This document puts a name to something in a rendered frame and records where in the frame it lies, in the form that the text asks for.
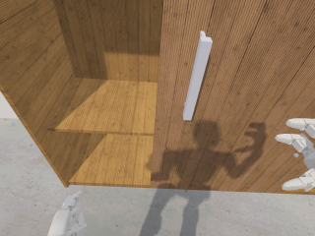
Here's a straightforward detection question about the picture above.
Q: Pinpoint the robot left hand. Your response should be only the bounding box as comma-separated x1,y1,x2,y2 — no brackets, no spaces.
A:
47,190,87,236

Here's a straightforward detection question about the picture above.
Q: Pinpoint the robot right hand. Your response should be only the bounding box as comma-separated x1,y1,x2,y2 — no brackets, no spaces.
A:
275,118,315,192

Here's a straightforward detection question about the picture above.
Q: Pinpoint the handle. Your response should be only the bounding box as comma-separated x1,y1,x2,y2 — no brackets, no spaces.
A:
183,30,213,121

